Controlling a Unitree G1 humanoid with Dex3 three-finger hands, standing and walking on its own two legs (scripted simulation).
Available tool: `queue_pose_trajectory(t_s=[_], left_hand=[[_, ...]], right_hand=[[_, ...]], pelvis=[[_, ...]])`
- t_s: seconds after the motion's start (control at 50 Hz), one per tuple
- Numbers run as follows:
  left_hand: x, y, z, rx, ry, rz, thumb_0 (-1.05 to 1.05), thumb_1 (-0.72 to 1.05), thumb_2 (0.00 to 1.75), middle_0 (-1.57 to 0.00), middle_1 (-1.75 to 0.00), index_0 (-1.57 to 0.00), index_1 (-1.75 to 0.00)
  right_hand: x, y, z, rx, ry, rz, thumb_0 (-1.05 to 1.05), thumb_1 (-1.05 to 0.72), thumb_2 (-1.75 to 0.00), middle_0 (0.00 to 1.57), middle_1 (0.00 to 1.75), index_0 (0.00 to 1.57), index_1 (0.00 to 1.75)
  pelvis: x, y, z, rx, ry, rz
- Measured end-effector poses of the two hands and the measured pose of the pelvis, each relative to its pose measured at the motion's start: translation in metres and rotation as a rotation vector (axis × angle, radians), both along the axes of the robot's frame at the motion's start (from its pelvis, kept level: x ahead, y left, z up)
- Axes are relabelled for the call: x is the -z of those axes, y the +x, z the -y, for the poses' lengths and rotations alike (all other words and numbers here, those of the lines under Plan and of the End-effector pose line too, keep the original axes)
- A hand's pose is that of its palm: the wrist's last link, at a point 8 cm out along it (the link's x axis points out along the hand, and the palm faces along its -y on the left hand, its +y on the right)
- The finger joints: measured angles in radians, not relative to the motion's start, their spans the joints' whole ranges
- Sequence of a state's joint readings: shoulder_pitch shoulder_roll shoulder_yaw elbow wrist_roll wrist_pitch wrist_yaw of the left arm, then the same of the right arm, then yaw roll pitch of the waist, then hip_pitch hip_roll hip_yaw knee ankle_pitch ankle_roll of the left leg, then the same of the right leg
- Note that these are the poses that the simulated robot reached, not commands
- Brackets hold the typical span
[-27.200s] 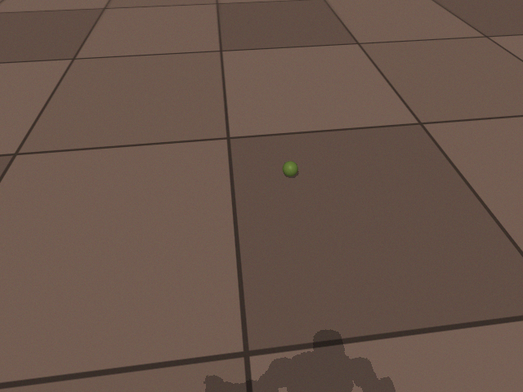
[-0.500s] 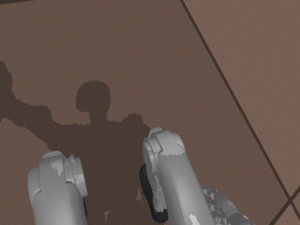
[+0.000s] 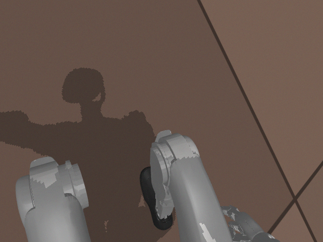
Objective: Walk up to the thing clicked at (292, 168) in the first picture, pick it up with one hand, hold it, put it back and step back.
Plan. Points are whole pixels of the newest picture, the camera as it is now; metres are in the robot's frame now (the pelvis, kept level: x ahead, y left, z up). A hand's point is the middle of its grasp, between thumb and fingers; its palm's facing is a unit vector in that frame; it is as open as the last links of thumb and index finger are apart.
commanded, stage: rest palm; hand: left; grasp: from above
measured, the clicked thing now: out of the picture +0.43 +0.39 -0.26
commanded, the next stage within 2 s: close in 0.50 s
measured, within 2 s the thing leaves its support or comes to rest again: neither
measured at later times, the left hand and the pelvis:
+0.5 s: hand out of the picture +0.42 +0.39 -0.23, palm faces -0.44 -0.15 -0.89, open 13.5 cm; pelvis +0.00 +0.01 +0.00, yaw -2 degrees
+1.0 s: hand out of the picture +0.42 +0.38 -0.23, palm faces -0.42 -0.13 -0.90, open 12.9 cm; pelvis +0.00 +0.01 -0.01, yaw -2 degrees
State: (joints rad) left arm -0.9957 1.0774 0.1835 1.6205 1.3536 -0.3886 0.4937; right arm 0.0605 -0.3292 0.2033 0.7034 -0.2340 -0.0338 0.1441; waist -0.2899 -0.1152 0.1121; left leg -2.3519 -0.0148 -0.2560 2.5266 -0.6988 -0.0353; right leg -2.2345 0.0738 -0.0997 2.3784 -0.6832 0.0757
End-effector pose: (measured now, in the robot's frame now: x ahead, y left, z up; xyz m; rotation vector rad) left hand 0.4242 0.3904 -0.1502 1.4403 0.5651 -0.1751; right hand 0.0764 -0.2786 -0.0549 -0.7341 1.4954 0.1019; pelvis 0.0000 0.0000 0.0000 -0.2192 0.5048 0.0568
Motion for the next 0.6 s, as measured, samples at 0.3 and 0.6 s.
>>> queue_pose_trajectory(t_s=[0.3,0.6], left_hand=[[0.018,0.010,0.013,-0.018,0.015,0.027,0.00,-0.45,1.06,-0.11,-1.12,-0.11,-1.10],[0.023,-0.001,0.000,-0.050,0.007,-0.028,0.00,-0.47,1.04,-0.10,-1.10,-0.10,-1.09]], right_hand=[[0.007,-0.001,-0.027,-0.019,0.079,0.039,0.00,-0.90,-0.90,0.20,0.30,0.20,0.30],[0.003,-0.006,-0.031,-0.024,0.098,0.021,0.00,-0.91,-0.90,0.20,0.30,0.21,0.30]], pelvis=[[0.005,0.001,-0.006,0.012,-0.022,0.009],[0.004,0.001,-0.010,0.010,-0.034,0.012]])
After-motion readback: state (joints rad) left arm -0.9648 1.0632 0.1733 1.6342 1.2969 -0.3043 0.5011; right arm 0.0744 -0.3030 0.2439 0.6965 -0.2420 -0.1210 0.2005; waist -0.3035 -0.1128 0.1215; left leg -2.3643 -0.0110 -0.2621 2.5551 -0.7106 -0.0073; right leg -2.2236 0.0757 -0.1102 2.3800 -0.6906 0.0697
